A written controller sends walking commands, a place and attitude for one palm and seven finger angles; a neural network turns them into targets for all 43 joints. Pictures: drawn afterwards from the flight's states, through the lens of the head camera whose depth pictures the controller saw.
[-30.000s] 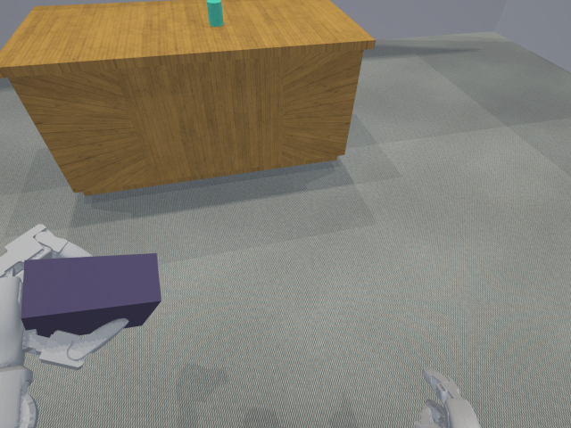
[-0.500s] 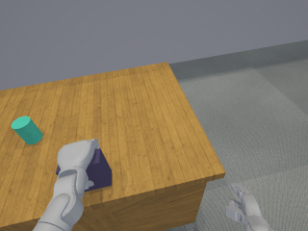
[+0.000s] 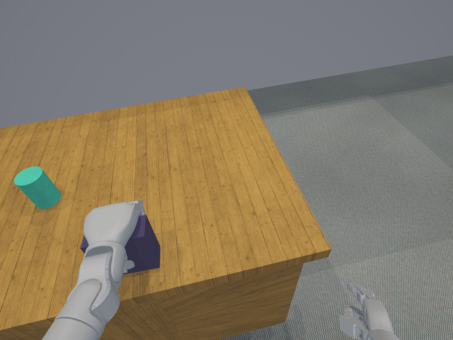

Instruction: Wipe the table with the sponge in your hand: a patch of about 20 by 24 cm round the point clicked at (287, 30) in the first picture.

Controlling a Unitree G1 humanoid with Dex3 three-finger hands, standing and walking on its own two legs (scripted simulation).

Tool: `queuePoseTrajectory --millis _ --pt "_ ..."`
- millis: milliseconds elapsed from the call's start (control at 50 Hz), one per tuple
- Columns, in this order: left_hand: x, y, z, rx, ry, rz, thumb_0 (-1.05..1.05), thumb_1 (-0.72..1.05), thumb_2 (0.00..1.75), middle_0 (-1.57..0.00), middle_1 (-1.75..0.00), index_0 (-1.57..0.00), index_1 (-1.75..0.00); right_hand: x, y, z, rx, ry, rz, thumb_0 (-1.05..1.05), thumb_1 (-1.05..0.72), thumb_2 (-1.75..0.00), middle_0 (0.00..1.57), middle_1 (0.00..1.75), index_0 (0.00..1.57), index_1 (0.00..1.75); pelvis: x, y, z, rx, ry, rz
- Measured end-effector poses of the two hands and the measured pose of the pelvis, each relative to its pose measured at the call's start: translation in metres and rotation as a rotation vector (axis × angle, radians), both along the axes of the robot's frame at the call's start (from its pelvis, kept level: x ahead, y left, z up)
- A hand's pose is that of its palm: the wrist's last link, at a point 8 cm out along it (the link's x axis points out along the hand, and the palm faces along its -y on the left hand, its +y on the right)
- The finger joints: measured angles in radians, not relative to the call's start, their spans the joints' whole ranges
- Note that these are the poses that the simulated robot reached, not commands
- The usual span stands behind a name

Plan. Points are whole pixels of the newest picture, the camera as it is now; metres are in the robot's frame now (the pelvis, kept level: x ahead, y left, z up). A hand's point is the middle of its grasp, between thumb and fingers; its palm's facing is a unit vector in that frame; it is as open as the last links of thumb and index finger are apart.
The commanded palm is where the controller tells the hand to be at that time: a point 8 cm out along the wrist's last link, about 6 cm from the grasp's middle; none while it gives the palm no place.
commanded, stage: lower the sponge onto the table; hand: left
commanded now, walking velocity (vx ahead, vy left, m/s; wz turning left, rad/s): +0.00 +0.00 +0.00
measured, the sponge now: (127, 252) +0.27 +0.25 -0.02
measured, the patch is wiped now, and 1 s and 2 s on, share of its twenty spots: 0.05 0.20 0.45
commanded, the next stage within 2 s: wipe forward along the first lane in 0.16 s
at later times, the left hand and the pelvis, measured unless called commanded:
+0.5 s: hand (126, 230) +0.29 +0.25 +0.02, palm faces -0.09 -0.05 -0.99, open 9.5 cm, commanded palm +0.28 +0.25 +0.06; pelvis -0.01 -0.01 -0.01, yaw +1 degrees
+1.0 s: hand (129, 211) +0.34 +0.27 +0.01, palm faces -0.12 +0.01 -0.99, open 9.6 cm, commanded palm +0.33 +0.27 +0.04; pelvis -0.02 -0.01 -0.02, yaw +0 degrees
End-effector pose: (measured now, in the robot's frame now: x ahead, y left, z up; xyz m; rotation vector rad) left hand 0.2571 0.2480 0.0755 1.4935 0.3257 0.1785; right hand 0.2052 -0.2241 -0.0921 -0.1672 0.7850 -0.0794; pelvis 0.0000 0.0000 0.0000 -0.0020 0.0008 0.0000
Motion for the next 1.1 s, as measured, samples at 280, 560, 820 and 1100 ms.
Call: queuePoseTrajectory --millis 280,560,820,1100 --pt "0.007 0.000 -0.005 0.002 0.001 0.028 -0.01 -0.47 1.07 -0.80 -1.37 -0.81 -1.37 -0.003 0.003 -0.006 0.016 0.027 0.002 0.01 -0.90 -0.90 0.20 0.30 0.20 0.30 -0.001 -0.002 -0.002 0.002 0.021 0.002" --pt "0.030 0.005 -0.003 0.041 0.013 0.023 -0.01 -0.51 1.12 -0.82 -1.35 -0.83 -1.35 -0.018 -0.010 -0.015 -0.015 0.068 -0.016 0.01 -0.90 -0.90 0.20 0.30 0.20 0.30 -0.009 -0.008 -0.006 0.002 0.050 0.015" --pt "0.053 0.009 -0.008 0.067 0.045 0.008 0.00 -0.54 1.15 -0.83 -1.35 -0.84 -1.36 -0.066 -0.033 -0.035 -0.036 0.181 -0.087 0.01 -0.90 -0.90 0.20 0.30 0.20 0.30 -0.014 -0.011 -0.012 -0.001 0.097 0.009" --pt "0.084 0.020 -0.005 0.101 0.038 0.018 0.01 -0.57 1.18 -0.84 -1.34 -0.85 -1.36 -0.111 -0.048 -0.048 -0.058 0.263 -0.143 0.01 -0.90 -0.90 0.20 0.30 0.20 0.30 -0.025 -0.015 -0.019 -0.005 0.150 0.008"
